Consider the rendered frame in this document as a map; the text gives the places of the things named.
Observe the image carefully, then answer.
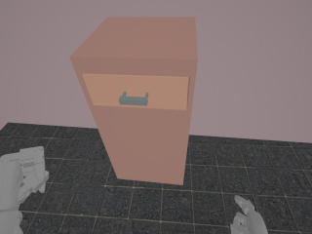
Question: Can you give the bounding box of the left robot forearm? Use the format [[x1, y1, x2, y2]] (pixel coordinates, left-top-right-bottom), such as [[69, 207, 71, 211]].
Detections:
[[0, 209, 23, 234]]

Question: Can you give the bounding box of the robot right hand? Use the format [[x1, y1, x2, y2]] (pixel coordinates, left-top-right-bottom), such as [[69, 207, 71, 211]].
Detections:
[[230, 195, 268, 234]]

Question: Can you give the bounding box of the cabinet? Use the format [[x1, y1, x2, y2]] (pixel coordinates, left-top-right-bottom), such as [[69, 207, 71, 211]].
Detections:
[[69, 17, 198, 185]]

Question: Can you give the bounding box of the robot left hand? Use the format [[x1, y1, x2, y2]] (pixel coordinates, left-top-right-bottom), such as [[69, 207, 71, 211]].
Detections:
[[0, 146, 49, 211]]

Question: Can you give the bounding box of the drawer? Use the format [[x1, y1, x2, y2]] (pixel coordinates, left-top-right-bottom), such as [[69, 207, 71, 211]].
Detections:
[[82, 73, 189, 110]]

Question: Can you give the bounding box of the handle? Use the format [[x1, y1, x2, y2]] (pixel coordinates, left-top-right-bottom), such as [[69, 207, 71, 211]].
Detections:
[[119, 92, 149, 106]]

